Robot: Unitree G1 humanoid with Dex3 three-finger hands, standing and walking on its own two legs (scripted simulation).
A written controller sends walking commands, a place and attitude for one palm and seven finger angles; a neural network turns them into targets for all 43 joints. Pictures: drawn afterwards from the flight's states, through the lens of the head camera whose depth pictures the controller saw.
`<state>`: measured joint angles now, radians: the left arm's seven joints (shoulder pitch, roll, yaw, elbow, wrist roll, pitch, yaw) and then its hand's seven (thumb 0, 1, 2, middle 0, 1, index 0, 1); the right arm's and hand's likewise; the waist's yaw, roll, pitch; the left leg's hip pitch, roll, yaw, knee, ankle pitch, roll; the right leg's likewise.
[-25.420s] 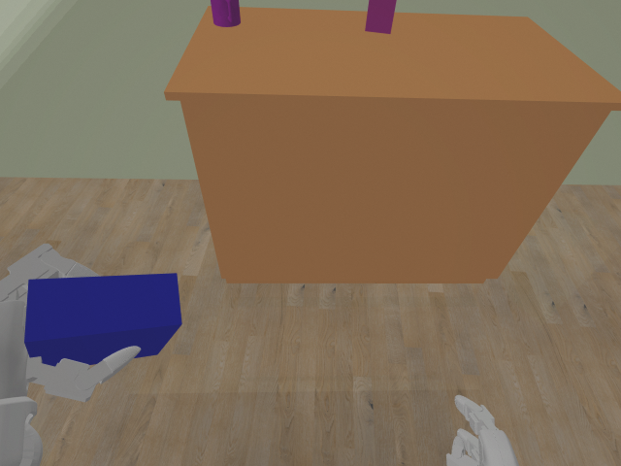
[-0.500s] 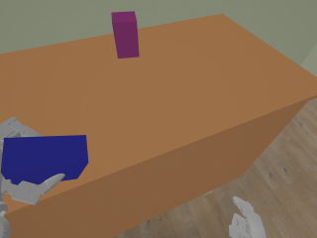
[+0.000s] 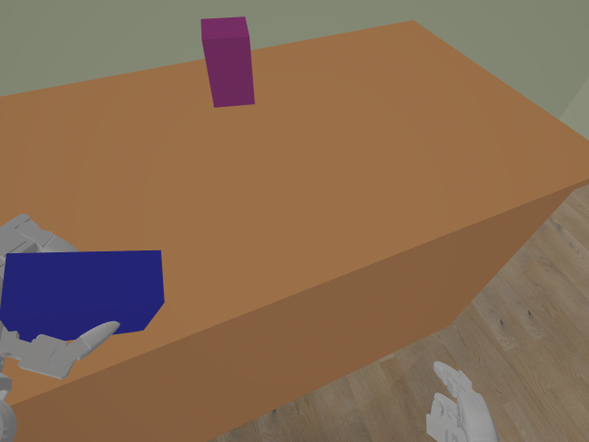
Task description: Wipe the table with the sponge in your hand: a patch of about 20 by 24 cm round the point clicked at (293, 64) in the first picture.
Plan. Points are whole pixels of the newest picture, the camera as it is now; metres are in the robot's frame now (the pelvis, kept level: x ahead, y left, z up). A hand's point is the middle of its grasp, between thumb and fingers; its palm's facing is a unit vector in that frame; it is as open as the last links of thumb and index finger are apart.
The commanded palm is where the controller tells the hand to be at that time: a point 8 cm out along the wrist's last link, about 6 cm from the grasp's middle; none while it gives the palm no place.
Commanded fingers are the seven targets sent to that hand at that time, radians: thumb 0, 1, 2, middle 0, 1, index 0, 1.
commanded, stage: shuffle to correct the standing spot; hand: left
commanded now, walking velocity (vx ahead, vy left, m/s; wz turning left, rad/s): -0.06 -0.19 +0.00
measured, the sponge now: (109, 298) +0.23 +0.21 +0.14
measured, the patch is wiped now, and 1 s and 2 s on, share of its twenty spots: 0.00 0.00 0.00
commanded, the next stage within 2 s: come to a stop and stand still in 1.88 s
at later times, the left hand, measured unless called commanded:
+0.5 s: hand (46, 307) +0.21 +0.25 +0.17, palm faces +0.34 -0.86 -0.38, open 9.6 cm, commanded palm +0.15 +0.29 +0.18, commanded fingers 0.00 0.10 1.30 -1.20 -1.60 -1.20 -1.60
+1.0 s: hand (41, 307) +0.21 +0.25 +0.16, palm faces +0.35 -0.85 -0.39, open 9.6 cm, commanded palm +0.15 +0.29 +0.18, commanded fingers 0.00 0.10 1.30 -1.20 -1.60 -1.20 -1.60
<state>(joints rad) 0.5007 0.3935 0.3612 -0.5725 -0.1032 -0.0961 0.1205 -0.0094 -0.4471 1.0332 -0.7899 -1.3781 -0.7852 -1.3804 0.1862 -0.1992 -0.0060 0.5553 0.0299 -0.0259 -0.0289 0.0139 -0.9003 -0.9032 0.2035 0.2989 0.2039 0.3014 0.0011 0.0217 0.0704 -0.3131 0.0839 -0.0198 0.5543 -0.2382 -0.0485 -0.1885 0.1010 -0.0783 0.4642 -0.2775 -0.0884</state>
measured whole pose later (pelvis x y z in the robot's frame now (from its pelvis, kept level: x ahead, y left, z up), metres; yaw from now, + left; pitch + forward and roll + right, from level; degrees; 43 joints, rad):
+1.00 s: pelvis -0.01 +0.01 +0.00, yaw -1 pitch +0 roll -2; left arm 0.51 0.38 0.36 -0.57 -0.10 -0.09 0.13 -0.01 -0.44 1.03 -0.78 -1.38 -0.78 -1.39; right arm 0.19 -0.20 -0.01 0.55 0.03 -0.03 -0.03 0.01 -0.90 -0.90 0.20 0.30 0.20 0.30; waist 0.00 0.03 0.06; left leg -0.33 0.08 -0.01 0.56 -0.23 -0.03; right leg -0.20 0.10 -0.07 0.46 -0.26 -0.08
